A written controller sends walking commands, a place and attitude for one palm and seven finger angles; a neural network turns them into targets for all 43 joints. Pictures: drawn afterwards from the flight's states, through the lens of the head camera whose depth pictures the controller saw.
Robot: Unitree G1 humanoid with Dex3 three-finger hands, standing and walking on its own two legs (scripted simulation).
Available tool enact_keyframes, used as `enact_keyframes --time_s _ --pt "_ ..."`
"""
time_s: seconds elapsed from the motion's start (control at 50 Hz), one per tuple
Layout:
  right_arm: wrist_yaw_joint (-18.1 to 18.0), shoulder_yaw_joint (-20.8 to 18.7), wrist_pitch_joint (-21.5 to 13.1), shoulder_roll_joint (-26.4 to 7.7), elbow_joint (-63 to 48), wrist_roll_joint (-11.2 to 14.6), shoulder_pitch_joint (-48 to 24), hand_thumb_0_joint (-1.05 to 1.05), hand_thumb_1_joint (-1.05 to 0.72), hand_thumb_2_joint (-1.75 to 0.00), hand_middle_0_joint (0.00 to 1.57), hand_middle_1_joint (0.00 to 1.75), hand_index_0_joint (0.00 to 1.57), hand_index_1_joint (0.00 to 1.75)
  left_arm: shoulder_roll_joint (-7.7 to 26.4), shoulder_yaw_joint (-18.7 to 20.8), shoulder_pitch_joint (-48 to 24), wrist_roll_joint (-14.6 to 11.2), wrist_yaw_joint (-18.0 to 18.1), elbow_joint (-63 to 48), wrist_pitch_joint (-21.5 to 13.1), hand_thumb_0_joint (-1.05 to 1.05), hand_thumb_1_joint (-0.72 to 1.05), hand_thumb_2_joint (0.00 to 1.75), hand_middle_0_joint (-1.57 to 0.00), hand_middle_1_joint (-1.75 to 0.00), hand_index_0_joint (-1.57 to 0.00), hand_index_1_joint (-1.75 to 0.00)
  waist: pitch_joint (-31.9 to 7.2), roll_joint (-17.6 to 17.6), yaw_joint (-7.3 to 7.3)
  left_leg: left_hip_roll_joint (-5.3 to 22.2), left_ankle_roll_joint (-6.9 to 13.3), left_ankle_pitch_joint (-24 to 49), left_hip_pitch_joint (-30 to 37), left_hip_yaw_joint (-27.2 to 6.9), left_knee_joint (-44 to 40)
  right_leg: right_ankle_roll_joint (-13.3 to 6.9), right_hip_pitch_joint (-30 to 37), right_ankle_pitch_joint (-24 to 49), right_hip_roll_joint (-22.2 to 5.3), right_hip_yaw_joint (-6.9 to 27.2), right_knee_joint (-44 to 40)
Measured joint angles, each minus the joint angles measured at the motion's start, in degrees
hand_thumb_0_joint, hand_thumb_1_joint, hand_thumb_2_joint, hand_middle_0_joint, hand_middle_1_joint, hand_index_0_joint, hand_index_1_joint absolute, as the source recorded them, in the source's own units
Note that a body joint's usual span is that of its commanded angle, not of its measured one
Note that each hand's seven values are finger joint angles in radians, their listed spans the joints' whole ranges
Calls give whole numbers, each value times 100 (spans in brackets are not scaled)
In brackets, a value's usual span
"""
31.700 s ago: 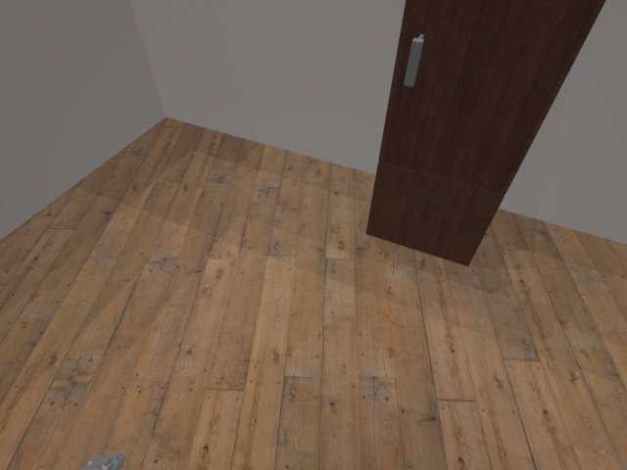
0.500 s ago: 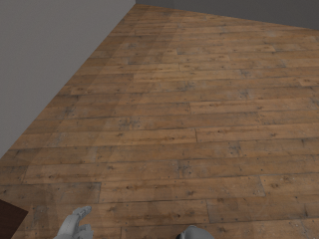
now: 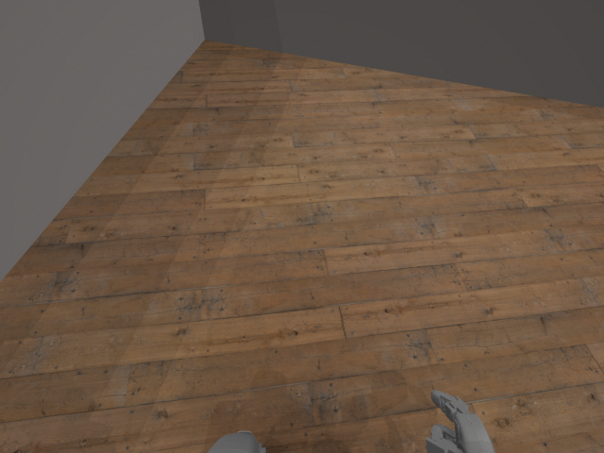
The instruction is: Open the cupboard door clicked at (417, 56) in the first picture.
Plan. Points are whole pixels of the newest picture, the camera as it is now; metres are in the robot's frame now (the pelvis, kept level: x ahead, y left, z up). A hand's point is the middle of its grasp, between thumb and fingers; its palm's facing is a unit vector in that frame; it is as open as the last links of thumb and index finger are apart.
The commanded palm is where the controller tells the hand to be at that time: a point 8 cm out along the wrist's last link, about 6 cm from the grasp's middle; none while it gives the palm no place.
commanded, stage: walk to a spot facing it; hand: left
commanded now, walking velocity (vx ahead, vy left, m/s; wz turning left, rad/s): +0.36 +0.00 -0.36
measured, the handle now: out of the picture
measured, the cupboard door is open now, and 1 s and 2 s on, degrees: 44 44 44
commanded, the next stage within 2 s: turn to face it in 0.48 s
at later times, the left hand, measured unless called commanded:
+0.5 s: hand (279, 283) +0.41 +0.09 -0.14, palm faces -0.24 -0.94 -0.23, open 7.4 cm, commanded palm none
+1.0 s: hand (282, 273) +0.45 +0.09 -0.18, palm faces +0.00 -0.98 -0.17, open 7.4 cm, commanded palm none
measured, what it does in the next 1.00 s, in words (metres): walks ahead: right foot, then left foot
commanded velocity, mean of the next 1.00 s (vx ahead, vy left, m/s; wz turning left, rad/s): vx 0.17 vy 0.00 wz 0.11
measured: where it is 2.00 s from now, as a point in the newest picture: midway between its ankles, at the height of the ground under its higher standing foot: (363, 355)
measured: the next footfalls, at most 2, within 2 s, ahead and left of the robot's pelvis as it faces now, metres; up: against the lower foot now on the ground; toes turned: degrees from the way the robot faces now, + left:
right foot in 0.42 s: +0.30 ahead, -0.16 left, +0.00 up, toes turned -17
left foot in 0.90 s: +0.52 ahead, -0.02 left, +0.00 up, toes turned +1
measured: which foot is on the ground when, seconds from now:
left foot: down 0.00-0.44, up 0.46-0.88, down 0.90-1.00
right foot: up 0.00-0.40, down 0.42-0.90, up 0.92-1.00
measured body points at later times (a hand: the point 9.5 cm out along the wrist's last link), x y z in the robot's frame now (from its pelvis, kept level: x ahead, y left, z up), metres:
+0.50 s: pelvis +0.23 -0.07 +0.00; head +0.28 -0.09 +0.45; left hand +0.42 +0.14 -0.13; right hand +0.07 -0.27 -0.15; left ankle +0.11 +0.10 -0.64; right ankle +0.26 -0.15 -0.72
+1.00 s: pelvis +0.41 -0.09 +0.00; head +0.45 -0.08 +0.45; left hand +0.46 +0.14 -0.16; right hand +0.48 -0.35 -0.13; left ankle +0.48 -0.02 -0.72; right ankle +0.30 -0.19 -0.64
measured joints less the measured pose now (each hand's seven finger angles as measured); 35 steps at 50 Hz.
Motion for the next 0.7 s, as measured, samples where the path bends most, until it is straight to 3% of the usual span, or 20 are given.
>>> enact_keyframes --time_s 0.04,0.1,0.18,0.26,0.34,0.4,0.44,0.48,0.52,0.6,0.7 --pt "-39 33 -22 41 -2 -2 185 0 -90 -90 20 30 21 30 59 19 -137 36 -22 35 66 1 91 90 -20 -30 -20 -30 2 -63 -20 4 46 -331 211 150 60 28 -795 202 -128 -126 1674" --pt "-108 29 -47 84 185 5 619 0 -90 -90 20 30 21 30 132 82 -473 100 -91 -90 137 1 91 90 -20 -30 -19 -30 -20 -65 -62 -10 -23 -356 705 265 -443 128 -1725 845 -437 -300 2492" --pt "-181 -55 -39 15 568 59 1235 -1 -93 -90 20 30 21 30 155 121 -883 133 -146 -383 171 1 91 90 -19 -30 -19 -30 -91 -4 -124 -6 -34 -302 1361 455 -1189 245 -2492 1481 -763 -330 1890" --pt "-150 -78 25 -130 864 50 1779 -1 -93 -90 20 30 21 30 165 109 -1278 147 -190 -539 221 1 91 90 -19 -30 -19 -30 -108 71 -291 29 -140 -461 1894 670 -1559 270 -2687 1958 -935 -474 674" --pt "-138 -54 74 -182 1059 9 2215 0 -92 -90 20 30 20 30 216 79 -1688 140 -222 -603 265 1 91 90 -19 -30 -19 -30 -26 106 -531 106 -331 -800 2331 888 -1616 174 -2462 1979 -874 -690 -361" --pt "-130 -18 124 -174 1194 3 2505 0 -91 -90 20 30 20 30 251 41 -1937 130 -232 -677 212 1 91 90 -19 -30 -19 -30 41 177 -665 289 -545 -1230 2542 1003 -1308 -10 -1999 1728 -667 -890 -973" --pt "-98 10 199 -112 1318 69 2632 0 -91 -90 20 30 20 30 280 28 -2029 134 -202 -753 32 1 91 90 -19 -30 -19 -30 75 177 -657 531 -539 -1551 2211 920 -120 -183 -1684 1588 -530 -947 -1130" --pt "-81 -2 312 -72 1399 131 2453 0 -91 -90 20 30 20 30 234 7 -2045 58 -125 -797 -101 0 91 90 -19 -30 -19 -30 201 201 -651 536 -464 -1780 1360 316 1909 -235 -1586 1277 -440 -959 -870" --pt "-87 -41 356 -47 1369 137 2175 0 -91 -90 20 30 20 30 160 -32 -1906 7 -47 -768 -128 0 91 90 -19 -30 -19 -30 229 199 -654 470 -434 -1505 613 -34 3044 -185 -1273 1237 -352 -927 -1104" --pt "-87 -78 343 29 1078 96 1607 0 -91 -90 20 30 20 30 -28 -42 -1478 -30 70 -520 -126 -1 92 90 -20 -30 -20 -30 56 193 -686 541 -481 -887 -354 -198 2767 -252 -604 1387 -180 -854 -1972" --pt "-111 -114 336 89 857 111 1090 0 -93 -90 20 30 20 30 15 -54 -1175 -11 117 -278 -197 -2 96 90 -20 -30 -20 -30 -120 257 -612 432 -472 -253 -834 -257 1756 -232 85 1347 -68 -936 -2627"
